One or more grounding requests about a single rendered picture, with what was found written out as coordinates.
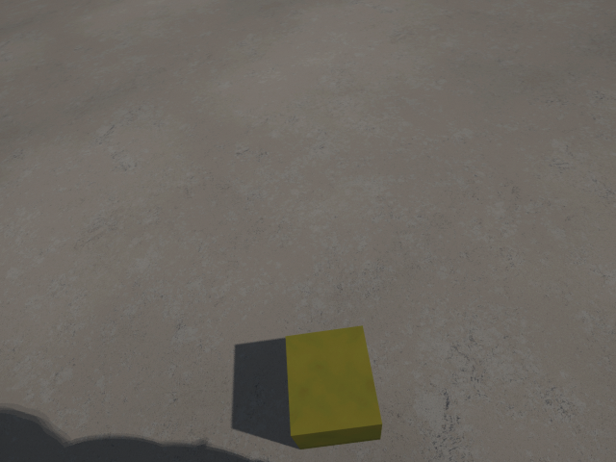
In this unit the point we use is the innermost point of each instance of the carton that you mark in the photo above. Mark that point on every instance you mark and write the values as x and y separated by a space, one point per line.
332 398

